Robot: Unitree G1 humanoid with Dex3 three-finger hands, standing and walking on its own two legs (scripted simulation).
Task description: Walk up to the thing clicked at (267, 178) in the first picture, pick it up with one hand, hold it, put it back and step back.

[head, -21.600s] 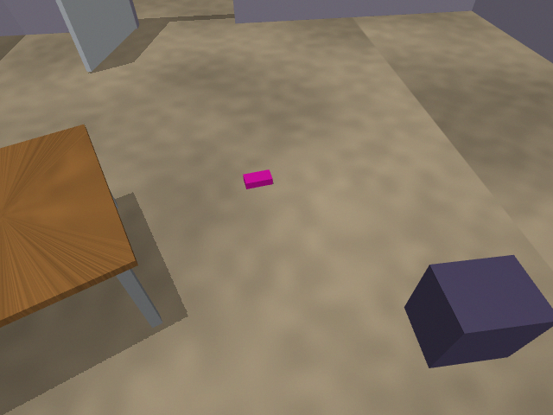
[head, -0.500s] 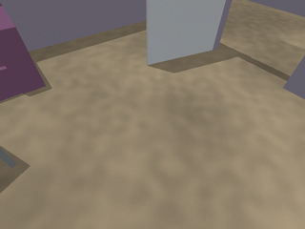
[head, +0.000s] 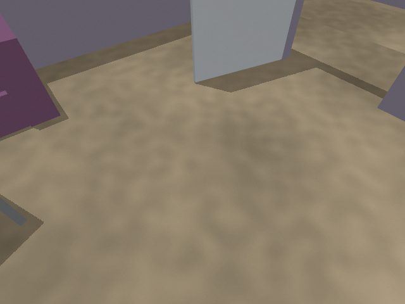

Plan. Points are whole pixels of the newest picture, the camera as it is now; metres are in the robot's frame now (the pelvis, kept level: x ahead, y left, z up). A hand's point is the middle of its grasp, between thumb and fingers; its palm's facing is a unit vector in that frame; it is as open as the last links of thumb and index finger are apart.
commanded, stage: stand
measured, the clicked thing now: out of the picture +0.13 +0.49 -0.76
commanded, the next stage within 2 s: none
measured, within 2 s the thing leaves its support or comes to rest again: neither
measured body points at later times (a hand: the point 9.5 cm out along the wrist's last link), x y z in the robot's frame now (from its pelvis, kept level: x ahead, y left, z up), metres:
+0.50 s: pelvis -0.02 +0.00 +0.00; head -0.01 +0.00 +0.45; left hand +0.04 +0.31 -0.13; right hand +0.06 -0.30 -0.13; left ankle +0.00 +0.14 -0.75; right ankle +0.01 -0.13 -0.75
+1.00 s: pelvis +0.00 +0.01 +0.00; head +0.00 +0.01 +0.45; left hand +0.08 +0.31 -0.13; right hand +0.08 -0.29 -0.13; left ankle +0.00 +0.14 -0.75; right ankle +0.01 -0.13 -0.75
